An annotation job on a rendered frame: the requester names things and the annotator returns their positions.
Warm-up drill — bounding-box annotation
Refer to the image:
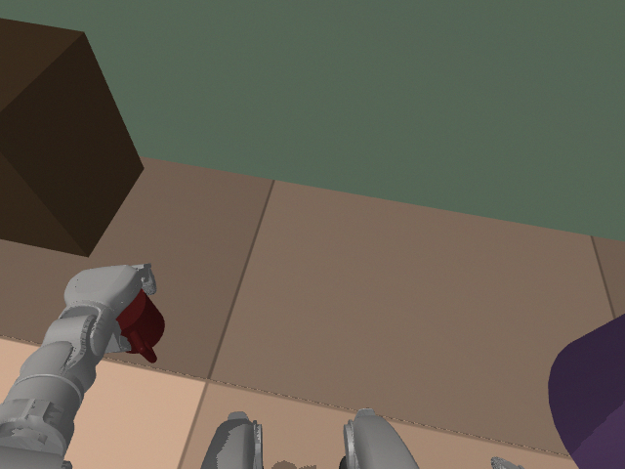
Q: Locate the left robot arm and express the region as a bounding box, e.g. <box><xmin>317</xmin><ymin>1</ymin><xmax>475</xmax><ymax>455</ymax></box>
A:
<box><xmin>0</xmin><ymin>301</ymin><xmax>116</xmax><ymax>469</ymax></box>

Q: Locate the mug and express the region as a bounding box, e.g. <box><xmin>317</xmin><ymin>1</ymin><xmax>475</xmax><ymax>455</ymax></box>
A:
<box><xmin>116</xmin><ymin>288</ymin><xmax>165</xmax><ymax>363</ymax></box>

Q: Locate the left robot hand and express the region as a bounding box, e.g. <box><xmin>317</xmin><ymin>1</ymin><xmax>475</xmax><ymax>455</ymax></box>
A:
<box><xmin>63</xmin><ymin>263</ymin><xmax>156</xmax><ymax>354</ymax></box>

